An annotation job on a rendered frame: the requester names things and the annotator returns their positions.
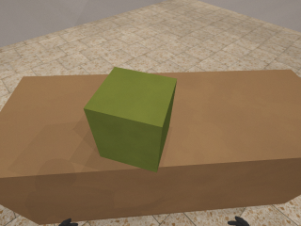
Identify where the carton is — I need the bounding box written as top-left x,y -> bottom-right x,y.
84,67 -> 177,172

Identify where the right robot hand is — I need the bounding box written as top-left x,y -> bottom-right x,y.
228,216 -> 250,226

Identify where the pedestal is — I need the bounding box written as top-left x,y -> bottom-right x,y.
0,69 -> 301,225

